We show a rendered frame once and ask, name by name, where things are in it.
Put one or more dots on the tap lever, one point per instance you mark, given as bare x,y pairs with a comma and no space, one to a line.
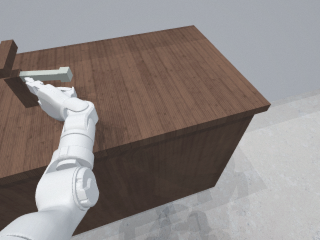
63,73

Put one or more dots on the counter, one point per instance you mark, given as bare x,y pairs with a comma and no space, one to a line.
171,111

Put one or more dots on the left robot hand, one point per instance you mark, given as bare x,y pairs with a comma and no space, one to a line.
50,98

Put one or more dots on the left robot forearm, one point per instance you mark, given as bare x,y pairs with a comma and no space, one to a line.
77,138

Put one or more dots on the robot left upper arm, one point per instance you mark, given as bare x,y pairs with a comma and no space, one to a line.
63,198

